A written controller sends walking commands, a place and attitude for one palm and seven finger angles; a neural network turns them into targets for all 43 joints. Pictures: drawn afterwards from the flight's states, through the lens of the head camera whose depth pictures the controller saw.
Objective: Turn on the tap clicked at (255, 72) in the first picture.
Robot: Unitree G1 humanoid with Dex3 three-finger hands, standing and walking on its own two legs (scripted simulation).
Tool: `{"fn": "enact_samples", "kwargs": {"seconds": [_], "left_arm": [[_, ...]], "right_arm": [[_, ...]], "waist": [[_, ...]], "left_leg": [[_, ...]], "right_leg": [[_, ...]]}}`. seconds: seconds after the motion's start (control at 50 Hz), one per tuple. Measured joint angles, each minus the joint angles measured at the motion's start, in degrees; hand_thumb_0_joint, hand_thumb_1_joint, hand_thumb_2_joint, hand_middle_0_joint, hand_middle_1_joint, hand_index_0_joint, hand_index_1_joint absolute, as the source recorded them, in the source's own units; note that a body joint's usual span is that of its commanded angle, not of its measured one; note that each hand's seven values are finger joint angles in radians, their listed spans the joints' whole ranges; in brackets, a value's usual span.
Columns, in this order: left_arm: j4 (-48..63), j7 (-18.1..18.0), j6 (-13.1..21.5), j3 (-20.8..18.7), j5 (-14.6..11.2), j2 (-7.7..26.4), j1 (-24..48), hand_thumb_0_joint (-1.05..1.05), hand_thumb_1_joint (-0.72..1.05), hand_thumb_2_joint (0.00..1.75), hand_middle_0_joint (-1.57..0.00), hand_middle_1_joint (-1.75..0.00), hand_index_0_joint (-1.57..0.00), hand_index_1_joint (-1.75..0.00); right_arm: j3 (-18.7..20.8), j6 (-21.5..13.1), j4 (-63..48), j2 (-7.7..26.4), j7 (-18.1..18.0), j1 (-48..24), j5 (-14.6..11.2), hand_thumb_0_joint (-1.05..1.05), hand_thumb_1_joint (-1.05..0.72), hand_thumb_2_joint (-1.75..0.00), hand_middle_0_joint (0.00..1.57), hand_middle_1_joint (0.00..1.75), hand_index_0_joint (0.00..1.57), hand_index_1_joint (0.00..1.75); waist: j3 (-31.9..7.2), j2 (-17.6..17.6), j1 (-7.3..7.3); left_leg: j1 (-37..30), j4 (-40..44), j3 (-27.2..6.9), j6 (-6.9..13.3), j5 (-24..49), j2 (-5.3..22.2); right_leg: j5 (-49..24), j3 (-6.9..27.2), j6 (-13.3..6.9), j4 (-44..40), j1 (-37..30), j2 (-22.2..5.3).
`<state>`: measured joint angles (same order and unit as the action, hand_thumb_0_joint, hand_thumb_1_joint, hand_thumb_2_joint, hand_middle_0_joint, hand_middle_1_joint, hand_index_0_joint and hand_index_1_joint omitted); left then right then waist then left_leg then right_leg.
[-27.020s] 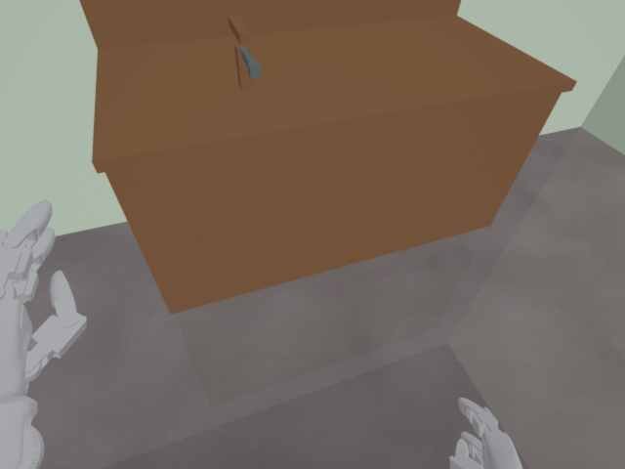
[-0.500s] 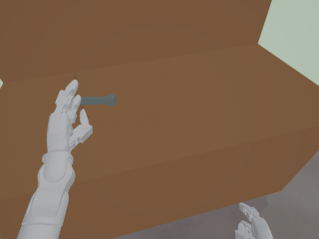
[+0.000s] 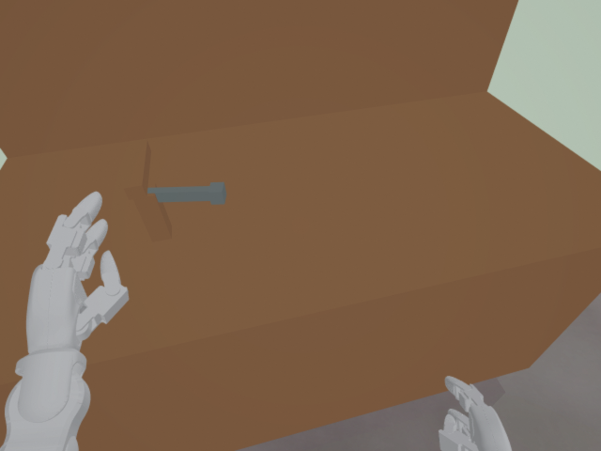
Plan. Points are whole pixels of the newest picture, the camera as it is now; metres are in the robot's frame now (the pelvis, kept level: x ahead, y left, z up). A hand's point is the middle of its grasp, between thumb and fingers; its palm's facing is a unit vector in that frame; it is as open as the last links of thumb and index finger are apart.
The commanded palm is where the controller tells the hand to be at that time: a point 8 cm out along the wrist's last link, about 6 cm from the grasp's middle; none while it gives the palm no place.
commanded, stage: draw the hand back beside the body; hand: left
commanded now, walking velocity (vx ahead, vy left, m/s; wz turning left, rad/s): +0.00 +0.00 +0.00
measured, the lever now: (217, 193) +0.50 +0.22 +0.07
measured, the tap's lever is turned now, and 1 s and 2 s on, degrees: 77 77 77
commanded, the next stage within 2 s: step back with the hand held close in 0.44 s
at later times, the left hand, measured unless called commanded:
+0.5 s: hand (105, 304) +0.21 +0.24 +0.15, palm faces +0.41 -0.86 -0.32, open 7.4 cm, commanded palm +0.17 +0.28 +0.16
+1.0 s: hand (95, 332) +0.18 +0.24 +0.15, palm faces +0.31 -0.84 -0.46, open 7.4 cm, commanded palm +0.13 +0.28 +0.17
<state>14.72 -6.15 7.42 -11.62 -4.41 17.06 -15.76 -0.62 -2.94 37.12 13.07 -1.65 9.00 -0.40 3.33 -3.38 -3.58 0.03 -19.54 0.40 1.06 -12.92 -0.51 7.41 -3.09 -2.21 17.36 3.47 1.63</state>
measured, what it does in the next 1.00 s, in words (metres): stands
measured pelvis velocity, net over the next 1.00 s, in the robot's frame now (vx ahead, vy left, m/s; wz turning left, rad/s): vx -0.04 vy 0.01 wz -0.03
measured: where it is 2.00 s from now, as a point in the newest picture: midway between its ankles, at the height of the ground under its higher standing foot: outside the picture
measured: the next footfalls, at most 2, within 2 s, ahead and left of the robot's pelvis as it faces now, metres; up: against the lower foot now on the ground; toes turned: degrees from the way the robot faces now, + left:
right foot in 1.54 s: -0.02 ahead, -0.10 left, +0.00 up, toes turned +3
left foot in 1.82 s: -0.11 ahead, +0.14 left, +0.00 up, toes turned +1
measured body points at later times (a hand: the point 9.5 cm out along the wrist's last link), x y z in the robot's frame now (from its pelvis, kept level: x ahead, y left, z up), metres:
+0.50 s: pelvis +0.01 +0.00 +0.00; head -0.01 -0.02 +0.45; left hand +0.18 +0.28 +0.17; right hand +0.21 -0.21 -0.08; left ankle -0.02 +0.11 -0.75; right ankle +0.03 -0.10 -0.75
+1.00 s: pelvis -0.04 +0.01 -0.01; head +0.00 +0.00 +0.44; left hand +0.16 +0.28 +0.17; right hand +0.14 -0.24 -0.10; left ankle -0.02 +0.11 -0.75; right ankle +0.03 -0.10 -0.75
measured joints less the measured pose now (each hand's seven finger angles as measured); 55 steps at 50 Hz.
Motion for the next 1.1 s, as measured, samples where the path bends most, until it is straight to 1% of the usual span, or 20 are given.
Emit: {"fn": "enact_samples", "kwargs": {"seconds": [0.08,0.2,0.28,0.36,0.58,0.62,0.68,0.72,0.82,0.88,1.0,1.1], "left_arm": [[2.3,0.2,0.0,-0.7,0.1,0.4,-3.2,0.02,0.90,0.90,-0.20,-0.29,-0.20,-0.29],[5.5,0.3,-0.1,-3.2,-0.1,1.6,-7.1,0.02,0.89,0.90,-0.21,-0.30,-0.21,-0.30],[5.9,-0.1,-0.1,-3.5,0.0,1.3,-7.2,0.02,0.89,0.90,-0.21,-0.30,-0.21,-0.30],[5.0,-0.3,-0.3,-2.9,0.1,0.5,-5.9,0.02,0.89,0.90,-0.21,-0.30,-0.21,-0.30],[5.7,0.0,-0.4,-2.8,0.0,1.2,-6.4,0.02,0.89,0.90,-0.21,-0.30,-0.21,-0.31],[6.5,0.2,0.4,-4.1,-0.3,1.7,-6.1,0.02,0.89,0.90,-0.21,-0.30,-0.21,-0.31],[7.6,0.0,2.5,-6.9,-0.1,2.7,-6.3,0.02,0.89,0.90,-0.21,-0.30,-0.21,-0.31],[8.2,0.0,2.9,-7.6,0.1,2.9,-7.0,0.01,0.89,0.90,-0.21,-0.30,-0.21,-0.31],[9.5,0.2,2.2,-5.7,0.7,2.4,-10.7,0.01,0.89,0.90,-0.21,-0.30,-0.21,-0.30],[10.9,0.2,1.8,-5.0,1.0,3.1,-12.9,0.01,0.89,0.90,-0.21,-0.30,-0.21,-0.31],[14.3,-1.0,2.3,-7.2,1.5,5.3,-13.7,0.02,0.89,0.90,-0.21,-0.30,-0.21,-0.31],[15.1,-2.1,3.1,-8.8,1.9,5.3,-13.4,0.02,0.89,0.90,-0.21,-0.30,-0.21,-0.31]], "right_arm": [[0.1,-0.5,-0.5,-0.3,0.0,-0.2,0.2,0.01,-0.91,-0.90,0.20,0.30,0.20,0.30],[0.1,-0.9,-1.0,-0.6,0.2,-0.2,0.3,0.01,-0.91,-0.90,0.20,0.30,0.20,0.30],[0.1,-1.2,-0.8,-0.4,0.0,-0.1,0.3,0.01,-0.91,-0.90,0.20,0.30,0.20,0.30],[-0.1,-1.4,-0.3,-0.4,-0.3,-0.3,0.3,0.01,-0.91,-0.90,0.20,0.30,0.20,0.30],[-0.2,-1.7,-0.2,-0.7,-0.2,0.4,0.4,0.01,-0.91,-0.90,0.20,0.30,0.20,0.30],[-0.5,-1.2,-1.4,-0.4,-0.5,0.5,-0.1,0.01,-0.91,-0.90,0.20,0.30,0.20,0.30],[-0.8,-0.1,-2.9,-0.2,-0.5,-0.3,-0.1,0.01,-0.91,-0.90,0.20,0.30,0.20,0.30],[-0.6,0.6,-3.9,-0.1,-0.5,-0.7,-0.1,0.01,-0.91,-0.90,0.20,0.30,0.20,0.30],[0.6,2.2,-5.6,0.6,-0.9,-0.6,-0.3,0.01,-0.91,-0.90,0.20,0.30,0.20,0.30],[1.2,2.8,-6.0,0.6,-1.2,0.0,-0.5,0.01,-0.91,-0.90,0.20,0.30,0.20,0.30],[1.6,2.5,-5.7,0.3,-1.7,1.4,-0.5,0.01,-0.91,-0.90,0.20,0.30,0.20,0.30],[1.4,1.9,-5.7,0.0,-1.7,2.1,-0.6,0.01,-0.91,-0.90,0.20,0.30,0.20,0.30]], "waist": [[-0.3,0.1,-0.01],[-0.7,0.1,-0.35],[-0.6,-0.3,-0.89],[-0.2,-0.4,-1.00],[-0.5,-0.2,-0.07],[-0.4,-0.4,-0.03],[-0.1,-0.2,0.77],[0.2,0.1,1.18],[0.7,0.3,2.32],[0.7,1.0,2.88],[1.0,2.6,2.92],[0.6,2.7,2.91]], "left_leg": [[0.0,-0.3,0.0,0.0,-0.4,0.0],[0.2,-1.1,-0.1,0.0,-1.1,0.1],[0.5,-1.5,-0.4,0.1,-1.3,0.0],[0.8,-1.6,-0.7,0.1,-1.2,-0.2],[0.7,-1.5,-0.5,-0.3,-1.3,0.2],[1.7,-2.3,-0.3,-0.3,-1.6,0.5],[4.4,-3.2,0.1,-0.4,-1.5,0.7],[5.9,-3.3,0.6,-0.3,-1.1,0.7],[9.1,-4.0,1.8,0.1,-0.4,0.1],[10.9,-5.1,2.0,0.4,-0.3,-0.2],[14.1,-7.8,2.0,0.8,-0.1,-0.7],[16.3,-9.8,2.1,1.3,0.1,-1.1]], "right_leg": [[0.4,0.0,0.1,0.3,0.0,0.0],[1.0,-0.1,0.1,0.8,0.0,0.1],[1.2,-0.4,0.1,1.2,0.2,-0.1],[1.4,-0.7,0.2,1.6,0.6,-0.3],[1.7,-0.4,-0.2,1.9,0.7,0.1],[1.5,-0.3,-0.2,2.0,1.5,0.4],[0.7,0.0,-0.2,2.0,4.0,0.7],[0.2,0.5,-0.1,2.3,5.8,0.6],[-0.3,1.6,0.4,4.0,9.7,0.1],[-0.3,1.8,0.6,5.5,11.6,-0.3],[-0.6,1.7,0.9,7.8,14.6,-0.9],[-1.1,1.7,1.3,9.1,16.5,-1.4]]}}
